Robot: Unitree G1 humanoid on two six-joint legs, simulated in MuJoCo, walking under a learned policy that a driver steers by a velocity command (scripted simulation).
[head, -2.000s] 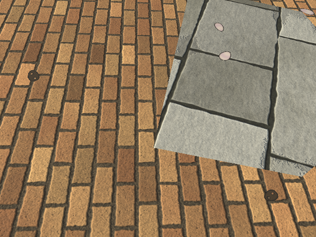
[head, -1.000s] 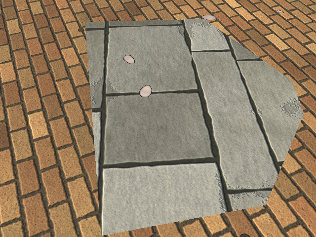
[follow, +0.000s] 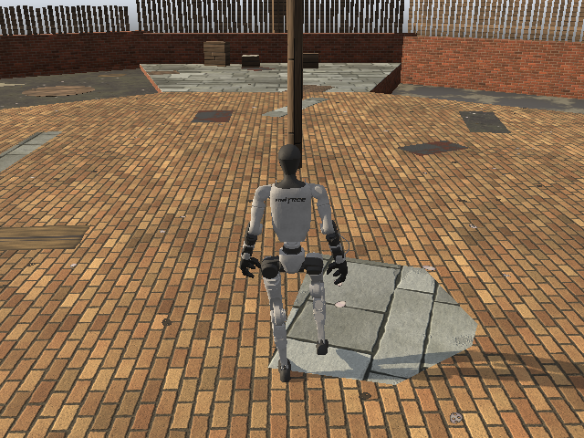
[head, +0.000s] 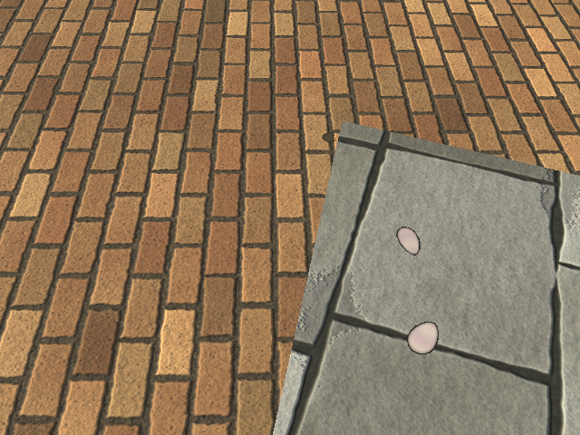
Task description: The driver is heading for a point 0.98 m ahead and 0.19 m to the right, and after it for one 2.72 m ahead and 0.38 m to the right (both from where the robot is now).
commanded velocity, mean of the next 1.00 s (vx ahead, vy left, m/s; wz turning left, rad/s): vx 0.50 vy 0.00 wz -0.33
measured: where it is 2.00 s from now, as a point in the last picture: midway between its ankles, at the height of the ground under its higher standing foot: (374, 253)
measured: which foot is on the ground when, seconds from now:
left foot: down 0.00-0.28, up 0.30-0.78, down 0.80-1.00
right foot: up 0.00-0.26, down 0.28-0.82, up 0.84-1.00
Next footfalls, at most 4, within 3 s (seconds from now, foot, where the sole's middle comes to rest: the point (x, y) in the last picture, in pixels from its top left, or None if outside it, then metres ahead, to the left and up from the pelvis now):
0.28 right None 0.30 -0.11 -0.78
0.80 left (309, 372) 0.63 -0.04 -0.78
1.32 right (413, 313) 0.80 -0.32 -0.78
1.86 left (335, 228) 1.08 -0.14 -0.78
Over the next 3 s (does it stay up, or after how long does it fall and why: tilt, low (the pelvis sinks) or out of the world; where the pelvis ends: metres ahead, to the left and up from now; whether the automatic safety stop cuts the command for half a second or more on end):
stays up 1.57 -0.23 -0.02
